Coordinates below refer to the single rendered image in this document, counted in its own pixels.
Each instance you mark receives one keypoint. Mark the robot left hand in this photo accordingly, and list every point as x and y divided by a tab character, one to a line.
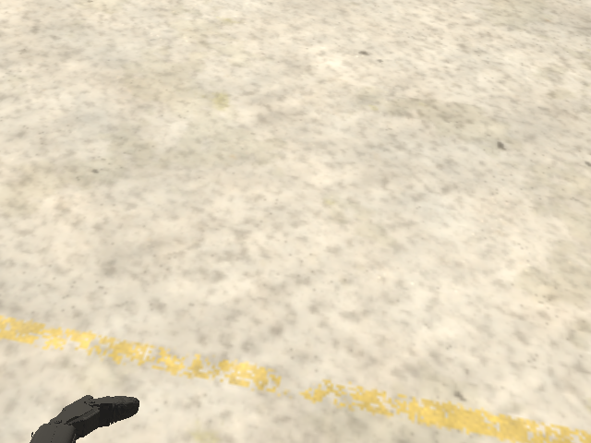
83	416

